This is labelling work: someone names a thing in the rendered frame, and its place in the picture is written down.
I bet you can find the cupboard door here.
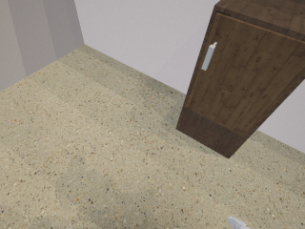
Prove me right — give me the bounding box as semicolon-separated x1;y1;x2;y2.
185;12;305;137

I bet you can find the right robot hand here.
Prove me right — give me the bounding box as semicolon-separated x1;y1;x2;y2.
227;216;250;229

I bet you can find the handle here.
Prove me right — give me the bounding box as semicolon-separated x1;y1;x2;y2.
201;42;217;71

